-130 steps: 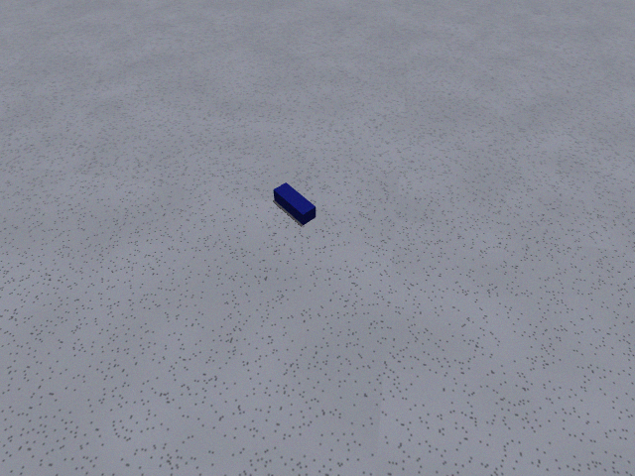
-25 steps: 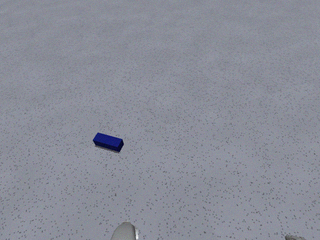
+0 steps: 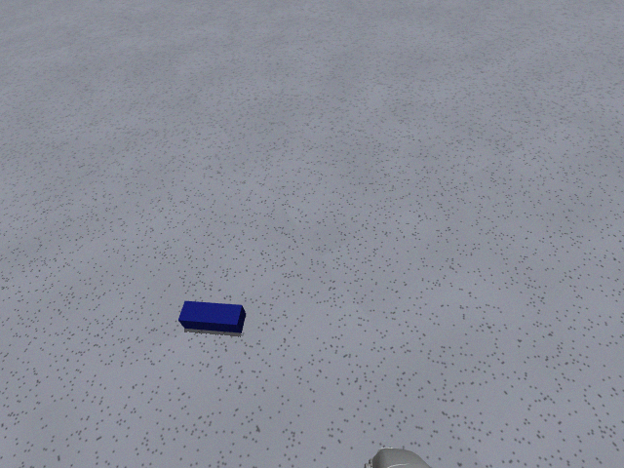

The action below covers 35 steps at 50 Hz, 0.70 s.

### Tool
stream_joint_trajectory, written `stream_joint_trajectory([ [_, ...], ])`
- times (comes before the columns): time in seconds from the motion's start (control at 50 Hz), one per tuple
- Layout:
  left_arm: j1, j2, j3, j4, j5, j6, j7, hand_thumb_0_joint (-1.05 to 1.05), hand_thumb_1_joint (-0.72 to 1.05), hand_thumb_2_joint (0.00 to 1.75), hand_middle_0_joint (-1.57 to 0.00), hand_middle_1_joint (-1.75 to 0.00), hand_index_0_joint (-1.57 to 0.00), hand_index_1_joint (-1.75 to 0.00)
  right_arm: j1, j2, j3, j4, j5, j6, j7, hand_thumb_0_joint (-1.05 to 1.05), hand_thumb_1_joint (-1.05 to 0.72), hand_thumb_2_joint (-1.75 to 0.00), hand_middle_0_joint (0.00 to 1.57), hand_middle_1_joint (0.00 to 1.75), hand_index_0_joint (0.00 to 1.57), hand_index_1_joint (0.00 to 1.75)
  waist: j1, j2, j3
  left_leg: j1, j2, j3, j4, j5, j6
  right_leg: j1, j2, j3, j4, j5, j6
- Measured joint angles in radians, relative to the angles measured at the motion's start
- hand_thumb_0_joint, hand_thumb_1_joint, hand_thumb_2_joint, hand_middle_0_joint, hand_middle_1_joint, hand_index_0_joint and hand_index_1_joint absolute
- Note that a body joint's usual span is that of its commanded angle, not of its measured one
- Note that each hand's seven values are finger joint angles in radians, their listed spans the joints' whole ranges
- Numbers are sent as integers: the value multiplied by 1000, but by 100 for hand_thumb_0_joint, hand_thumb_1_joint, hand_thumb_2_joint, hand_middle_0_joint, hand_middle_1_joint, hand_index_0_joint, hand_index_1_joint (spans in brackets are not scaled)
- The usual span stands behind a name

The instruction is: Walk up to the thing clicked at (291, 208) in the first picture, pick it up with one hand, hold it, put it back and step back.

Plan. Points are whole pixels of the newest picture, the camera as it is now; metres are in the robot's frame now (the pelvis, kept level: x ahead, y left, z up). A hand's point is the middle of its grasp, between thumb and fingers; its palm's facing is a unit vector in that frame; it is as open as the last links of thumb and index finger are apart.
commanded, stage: walk up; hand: left
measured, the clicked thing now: (212, 316) +0.69 +0.35 -0.71
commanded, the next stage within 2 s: none
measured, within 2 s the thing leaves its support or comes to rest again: neither
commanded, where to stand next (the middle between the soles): +0.22 +0.25 m, yaw -11 degrees
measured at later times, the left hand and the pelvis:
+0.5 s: hand out of the picture +0.18 +0.52 -0.13, palm faces -0.14 -0.81 -0.57, open 7.4 cm; pelvis +0.08 +0.20 +0.00, yaw -5 degrees
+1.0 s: hand out of the picture +0.28 +0.57 -0.14, palm faces -0.19 -0.90 -0.40, open 7.4 cm; pelvis +0.12 +0.32 +0.00, yaw -11 degrees
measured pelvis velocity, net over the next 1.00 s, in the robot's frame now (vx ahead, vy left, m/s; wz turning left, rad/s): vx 0.12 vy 0.32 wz -0.20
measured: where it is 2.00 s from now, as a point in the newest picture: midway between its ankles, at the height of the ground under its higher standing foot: outside the picture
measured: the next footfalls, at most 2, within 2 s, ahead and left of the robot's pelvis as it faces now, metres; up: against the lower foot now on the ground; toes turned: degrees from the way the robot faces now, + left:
left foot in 0.30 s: +0.16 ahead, +0.32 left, +0.00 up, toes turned +1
right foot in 0.60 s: +0.19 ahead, +0.13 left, +0.00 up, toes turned -11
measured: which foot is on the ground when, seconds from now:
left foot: up 0.00-0.28, down 0.30-0.60, up 0.62-0.78, down 0.80-1.00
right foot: down 0.00-0.32, up 0.34-0.58, down 0.60-0.82, up 0.84-1.00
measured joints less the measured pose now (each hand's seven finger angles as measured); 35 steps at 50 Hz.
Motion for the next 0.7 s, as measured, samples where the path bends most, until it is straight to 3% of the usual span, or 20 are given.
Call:
stream_joint_trajectory([
  [0.04, -8, 4, -2, -21, -5, -1, 15, 0, 90, 90, -21, -30, -21, -30, -20, 7, 8, 7, -2, 16, -4, 1, -90, -90, 20, 30, 20, 30, 22, 16, 13, -95, -7, -100, 219, -42, -66, 1, 1, 0, 39, -30, 4],
  [0.06, -9, 4, -3, -26, -8, 0, 22, 0, 90, 90, -21, -30, -21, -30, -32, 6, 10, 10, -1, 21, -3, 1, -90, -90, 20, 30, 20, 30, 33, 21, 16, -138, -1, -136, 302, -34, -81, 8, -2, 5, 42, -37, 6],
  [0.12, 4, 2, -8, -30, -3, -3, 30, 0, 90, 90, -21, -30, -21, -30, -74, -8, 8, 6, 5, 21, 5, 1, -90, -90, 20, 30, 20, 30, 54, 27, 17, -228, 50, -214, 381, 26, -81, 34, -25, 31, 29, -41, 37],
  [0.24, 43, 31, -9, -19, 28, -8, 18, 0, 89, 90, -22, -30, -21, -31, -144, -55, -23, -33, 11, 15, 25, 1, -90, -90, 20, 30, 20, 30, 70, 3, 7, -259, 151, -268, 196, 69, -65, 20, -100, 109, 77, -91, 71],
  [0.3, 50, 54, -6, -9, 35, -3, 16, 0, 89, 90, -22, -30, -21, -31, -155, -85, -46, -47, 11, 3, 28, 0, -90, -90, 20, 30, 20, 30, 73, -11, -4, -196, 147, -237, 54, 76, -61, -10, -146, 155, 137, -137, 75],
  [0.32, 44, 68, -1, 0, 37, 4, 19, 0, 89, 90, -22, -30, -21, -31, -157, -83, -53, -48, 8, -7, 24, 0, -90, -90, 20, 30, 20, 30, 70, -39, 2, -187, 120, -210, 64, 81, -85, -25, -176, 185, 180, -158, 57],
  [0.34, 35, 77, 4, 15, 35, 15, 28, 0, 89, 90, -22, -30, -21, -31, -154, -79, -54, -51, 2, -15, 20, 0, -90, -90, 20, 30, 20, 30, 69, -59, 8, -188, 105, -186, 97, 62, -95, -50, -176, 224, 250, -180, 42],
  [0.36, 22, 79, 6, 35, 30, 27, 40, 0, 89, 90, -22, -30, -21, -31, -149, -76, -49, -51, 6, -21, 15, 0, -90, -90, 20, 30, 20, 30, 64, -57, 10, -191, 104, -178, 123, 43, -95, -78, -144, 240, 335, -219, 28],
  [0.4, -6, 84, 2, 67, 17, 39, 55, 0, 90, 90, -21, -30, -21, -30, -139, -51, -34, -40, 10, -20, 6, 0, -90, -90, 20, 30, 20, 30, 48, -60, 15, -176, 102, -166, 115, 36, -80, -137, -77, 218, 490, -245, 15],
  [0.44, -22, 89, 3, 77, 1, 30, 54, 1, 90, 90, -21, -30, -21, -30, -124, -18, -13, -30, 13, -15, -3, 0, -90, -90, 20, 30, 20, 30, 33, -77, 25, -143, 91, -145, 67, 50, -58, -177, -41, 156, 543, -223, 11],
  [0.52, -29, 61, -7, 64, -9, 4, 36, 0, 90, 90, -21, -30, -21, -30, -86, 1, 9, -20, 5, -4, -6, 0, -90, -90, 20, 30, 20, 30, 9, -70, 42, -88, 63, -103, -18, 74, -18, -159, -17, 18, 351, -196, 17],
  [0.56, -25, 37, -12, 46, -4, -5, 28, 0, 90, 90, -21, -30, -21, -30, -66, -6, 13, -16, 12, 0, -10, 0, -90, -90, 20, 30, 20, 30, 8, -50, 46, -78, 54, -84, -22, 65, -6, -110, 4, -10, 187, -109, 8],
  [0.6, -16, 24, -11, 23, 12, -15, 21, 0, 90, 90, -21, -30, -21, -30, -51, -8, 17, -3, 29, 4, -19, 0, -90, -90, 20, 30, 20, 30, 22, -39, 43, -86, 44, -66, 21, 35, -1, -59, 20, 4, 60, -8, -11],
  [0.66, -36, 2, -20, 8, 25, -4, 15, 0, 90, 90, -21, -30, -21, -30, -68, 1, 21, 39, 40, 21, -39, 1, -90, -90, 20, 30, 20, 30, 43, -13, 61, -129, 15, -137, 173, -78, -16, -66, 13, 21, 112, -33, -8],
  [0.7, -53, -11, -27, 8, 26, 8, 9, 0, 90, 90, -21, -30, -21, -30, -83, 7, 25, 66, 44, 24, -44, 1, -90, -90, 20, 30, 20, 30, 55, -6, 58, -153, 18, -169, 237, -86, -22, -63, -1, 37, 116, -39, 3],
])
